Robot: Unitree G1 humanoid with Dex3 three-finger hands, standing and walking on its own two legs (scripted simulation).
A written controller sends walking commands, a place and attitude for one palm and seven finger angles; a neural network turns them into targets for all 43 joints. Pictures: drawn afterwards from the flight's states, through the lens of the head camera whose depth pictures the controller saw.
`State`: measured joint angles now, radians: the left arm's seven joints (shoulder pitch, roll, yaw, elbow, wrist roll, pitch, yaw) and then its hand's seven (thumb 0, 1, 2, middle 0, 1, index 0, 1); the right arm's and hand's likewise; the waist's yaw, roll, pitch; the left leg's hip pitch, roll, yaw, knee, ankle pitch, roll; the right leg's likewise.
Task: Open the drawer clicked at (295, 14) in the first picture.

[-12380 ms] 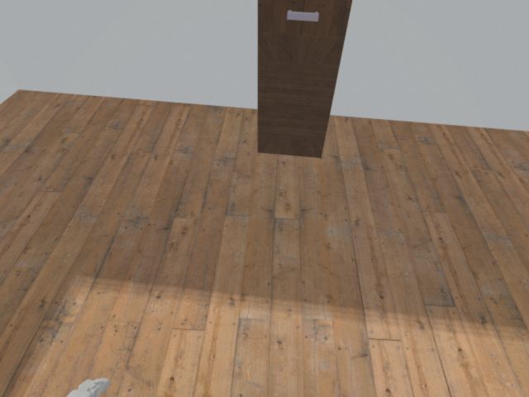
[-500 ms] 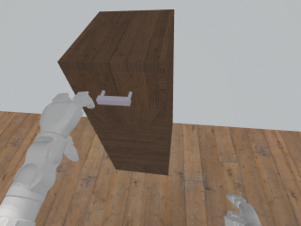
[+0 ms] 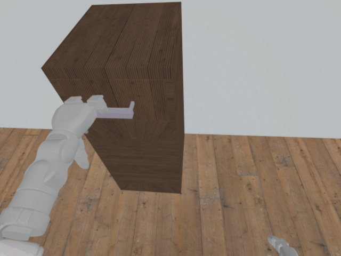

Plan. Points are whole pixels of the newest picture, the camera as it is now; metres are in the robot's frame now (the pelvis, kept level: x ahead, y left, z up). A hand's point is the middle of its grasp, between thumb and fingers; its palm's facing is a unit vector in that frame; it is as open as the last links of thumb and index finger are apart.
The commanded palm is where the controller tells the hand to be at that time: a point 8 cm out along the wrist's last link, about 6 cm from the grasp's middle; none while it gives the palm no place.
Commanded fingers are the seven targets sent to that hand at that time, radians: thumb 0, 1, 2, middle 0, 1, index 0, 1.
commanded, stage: move the hooked fingers above the handle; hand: left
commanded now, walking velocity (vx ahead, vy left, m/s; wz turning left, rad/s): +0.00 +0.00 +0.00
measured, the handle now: (114, 108) +0.53 +0.24 +0.01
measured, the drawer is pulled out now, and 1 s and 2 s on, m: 0.00 0.00 0.00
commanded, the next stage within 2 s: none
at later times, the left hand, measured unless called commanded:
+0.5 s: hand (98, 120) +0.42 +0.24 +0.07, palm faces -0.07 -0.05 -1.00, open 13.8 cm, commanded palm +0.41 +0.24 +0.13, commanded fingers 0.00 -0.50 0.30 -0.30 -1.20 -0.30 -1.20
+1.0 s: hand (112, 108) +0.47 +0.21 +0.06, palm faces -0.04 -0.04 -1.00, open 13.8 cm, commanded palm +0.46 +0.24 +0.12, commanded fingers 0.00 -0.50 0.30 -0.30 -1.20 -0.30 -1.20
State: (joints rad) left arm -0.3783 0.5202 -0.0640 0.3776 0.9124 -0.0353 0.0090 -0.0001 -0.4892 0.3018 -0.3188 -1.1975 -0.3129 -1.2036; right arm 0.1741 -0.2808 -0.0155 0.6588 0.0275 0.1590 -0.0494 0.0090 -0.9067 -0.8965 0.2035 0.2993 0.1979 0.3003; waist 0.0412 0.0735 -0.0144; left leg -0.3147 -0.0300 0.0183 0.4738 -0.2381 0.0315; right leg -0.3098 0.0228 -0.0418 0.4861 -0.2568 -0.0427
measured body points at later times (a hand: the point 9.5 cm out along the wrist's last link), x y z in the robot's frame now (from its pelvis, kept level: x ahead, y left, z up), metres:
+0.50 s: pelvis +0.02 +0.01 -0.01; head +0.06 -0.02 +0.44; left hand +0.42 +0.24 +0.12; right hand +0.15 -0.24 -0.14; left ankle +0.00 +0.10 -0.74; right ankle -0.01 -0.09 -0.74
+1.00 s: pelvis +0.01 +0.01 -0.01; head +0.08 +0.00 +0.43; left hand +0.47 +0.21 +0.12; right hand +0.06 -0.26 -0.15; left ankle +0.00 +0.10 -0.74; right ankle -0.01 -0.09 -0.74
